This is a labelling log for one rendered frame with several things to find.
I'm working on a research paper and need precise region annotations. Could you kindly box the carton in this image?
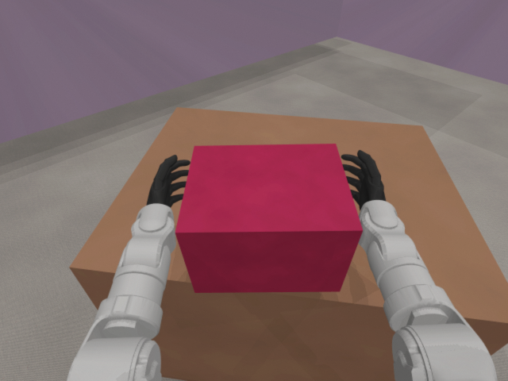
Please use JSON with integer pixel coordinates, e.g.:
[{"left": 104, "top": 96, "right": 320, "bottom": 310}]
[{"left": 175, "top": 144, "right": 363, "bottom": 293}]

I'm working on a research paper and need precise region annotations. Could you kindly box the robot left forearm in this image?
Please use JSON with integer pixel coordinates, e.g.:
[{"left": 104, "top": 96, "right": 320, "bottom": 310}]
[{"left": 67, "top": 203, "right": 176, "bottom": 381}]

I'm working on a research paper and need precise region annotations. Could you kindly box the robot right forearm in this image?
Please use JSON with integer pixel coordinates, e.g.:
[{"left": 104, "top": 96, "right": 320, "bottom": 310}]
[{"left": 359, "top": 200, "right": 498, "bottom": 381}]

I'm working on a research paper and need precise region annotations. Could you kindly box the right robot upper arm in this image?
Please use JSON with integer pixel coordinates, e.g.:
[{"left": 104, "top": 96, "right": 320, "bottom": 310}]
[{"left": 392, "top": 323, "right": 495, "bottom": 381}]

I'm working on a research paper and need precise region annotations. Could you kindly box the left robot hand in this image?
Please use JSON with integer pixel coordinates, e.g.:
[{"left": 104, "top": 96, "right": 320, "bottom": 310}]
[{"left": 146, "top": 155, "right": 191, "bottom": 208}]

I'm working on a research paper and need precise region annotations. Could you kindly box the left robot upper arm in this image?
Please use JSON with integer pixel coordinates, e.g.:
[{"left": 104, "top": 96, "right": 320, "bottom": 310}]
[{"left": 69, "top": 337, "right": 162, "bottom": 381}]

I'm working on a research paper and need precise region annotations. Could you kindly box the pedestal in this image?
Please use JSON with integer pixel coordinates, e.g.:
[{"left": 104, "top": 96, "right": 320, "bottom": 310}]
[{"left": 69, "top": 107, "right": 508, "bottom": 381}]

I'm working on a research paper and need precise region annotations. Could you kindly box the right robot hand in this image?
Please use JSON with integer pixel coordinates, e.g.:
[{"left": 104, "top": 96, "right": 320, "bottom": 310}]
[{"left": 341, "top": 150, "right": 386, "bottom": 210}]

